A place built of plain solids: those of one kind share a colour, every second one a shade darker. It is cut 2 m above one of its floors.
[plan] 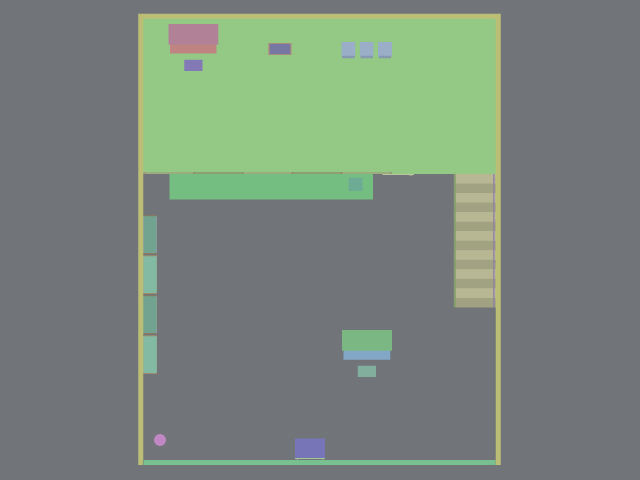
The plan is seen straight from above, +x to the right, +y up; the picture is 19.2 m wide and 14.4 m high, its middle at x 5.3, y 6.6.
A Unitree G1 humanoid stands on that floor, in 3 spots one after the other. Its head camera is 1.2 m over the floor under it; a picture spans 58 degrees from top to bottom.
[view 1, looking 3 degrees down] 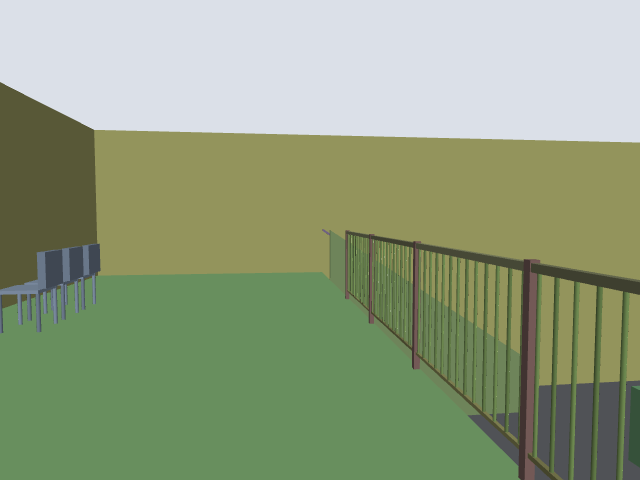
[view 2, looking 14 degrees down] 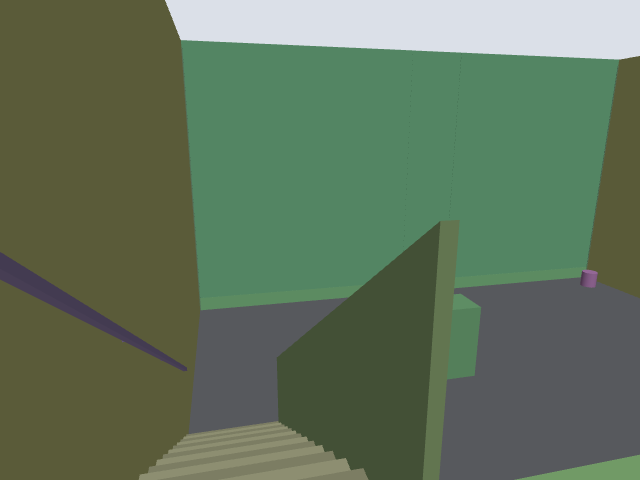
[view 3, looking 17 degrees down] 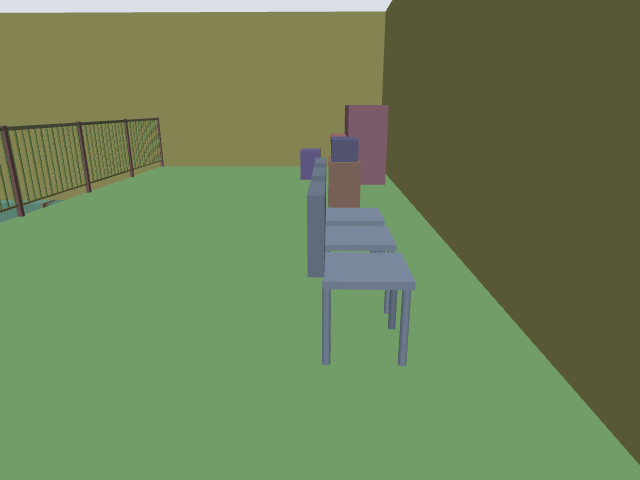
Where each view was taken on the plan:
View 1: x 1.20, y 9.78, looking -7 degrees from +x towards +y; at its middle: wall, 9.45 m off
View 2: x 9.97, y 9.68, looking -103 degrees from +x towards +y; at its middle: window_wall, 10.24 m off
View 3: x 9.27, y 12.14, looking -179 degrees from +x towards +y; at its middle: side_chair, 1.92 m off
